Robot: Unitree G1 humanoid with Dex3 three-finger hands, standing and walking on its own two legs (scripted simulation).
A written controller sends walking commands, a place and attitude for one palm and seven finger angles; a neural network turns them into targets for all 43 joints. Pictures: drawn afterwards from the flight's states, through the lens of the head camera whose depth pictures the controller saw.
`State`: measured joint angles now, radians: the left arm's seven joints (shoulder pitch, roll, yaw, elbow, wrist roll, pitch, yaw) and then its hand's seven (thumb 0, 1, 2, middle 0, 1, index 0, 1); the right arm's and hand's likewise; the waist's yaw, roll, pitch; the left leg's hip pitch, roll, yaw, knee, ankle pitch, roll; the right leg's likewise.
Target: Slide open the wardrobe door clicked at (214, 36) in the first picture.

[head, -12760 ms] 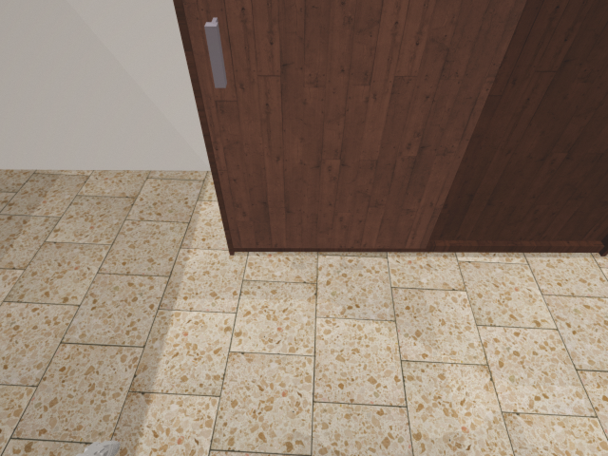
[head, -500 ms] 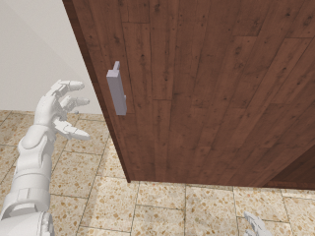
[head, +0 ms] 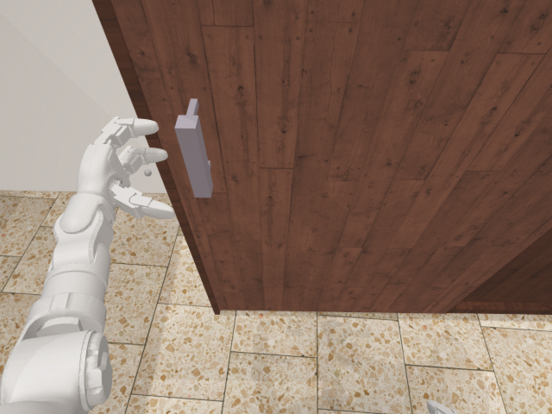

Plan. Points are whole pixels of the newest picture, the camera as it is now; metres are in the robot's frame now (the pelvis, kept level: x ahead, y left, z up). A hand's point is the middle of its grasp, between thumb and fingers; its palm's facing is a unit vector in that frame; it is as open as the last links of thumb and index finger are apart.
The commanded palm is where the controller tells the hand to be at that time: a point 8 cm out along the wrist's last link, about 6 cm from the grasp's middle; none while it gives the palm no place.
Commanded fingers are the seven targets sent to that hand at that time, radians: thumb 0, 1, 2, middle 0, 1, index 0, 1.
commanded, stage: move the hooked fingers beside the handle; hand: left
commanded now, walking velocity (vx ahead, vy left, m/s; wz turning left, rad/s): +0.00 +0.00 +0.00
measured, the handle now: (198, 149) +0.48 +0.13 +0.11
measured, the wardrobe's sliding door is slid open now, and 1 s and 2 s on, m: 0.00 0.00 0.00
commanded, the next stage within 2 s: feel for the door with the fingertips in 0.80 s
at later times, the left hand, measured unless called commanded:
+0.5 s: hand (145, 179) +0.41 +0.19 +0.11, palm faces -0.01 -1.00 +0.00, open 14.0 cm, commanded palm +0.39 +0.24 +0.11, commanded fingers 0.00 -0.50 0.30 -0.30 -1.20 -0.30 -1.20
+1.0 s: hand (158, 178) +0.42 +0.17 +0.11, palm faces -0.01 -1.00 -0.02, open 14.0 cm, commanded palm +0.39 +0.22 +0.11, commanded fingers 0.00 -0.50 0.30 -0.30 -1.20 -0.30 -1.20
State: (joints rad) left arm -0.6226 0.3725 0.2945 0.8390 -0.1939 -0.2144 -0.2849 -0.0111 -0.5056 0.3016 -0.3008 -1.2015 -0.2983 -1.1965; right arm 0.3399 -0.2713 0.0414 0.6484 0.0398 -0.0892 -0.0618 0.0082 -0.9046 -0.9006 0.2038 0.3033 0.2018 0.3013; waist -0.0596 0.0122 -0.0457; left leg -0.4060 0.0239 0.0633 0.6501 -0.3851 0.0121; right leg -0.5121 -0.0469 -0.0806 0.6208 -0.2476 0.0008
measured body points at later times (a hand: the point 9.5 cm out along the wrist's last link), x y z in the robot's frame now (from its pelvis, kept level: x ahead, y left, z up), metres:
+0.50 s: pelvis +0.00 +0.00 +0.00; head +0.04 +0.00 +0.45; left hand +0.41 +0.25 +0.11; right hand +0.09 -0.26 -0.11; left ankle -0.04 +0.11 -0.72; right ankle +0.03 -0.12 -0.72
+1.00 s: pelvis +0.00 +0.00 +0.00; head +0.04 -0.01 +0.45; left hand +0.41 +0.23 +0.11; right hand +0.08 -0.26 -0.11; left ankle -0.04 +0.11 -0.72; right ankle +0.03 -0.12 -0.72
